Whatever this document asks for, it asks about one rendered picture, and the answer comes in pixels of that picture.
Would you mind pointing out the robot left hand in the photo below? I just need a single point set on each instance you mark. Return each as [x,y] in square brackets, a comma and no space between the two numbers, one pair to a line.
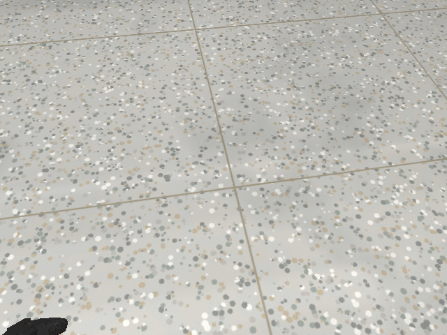
[42,326]

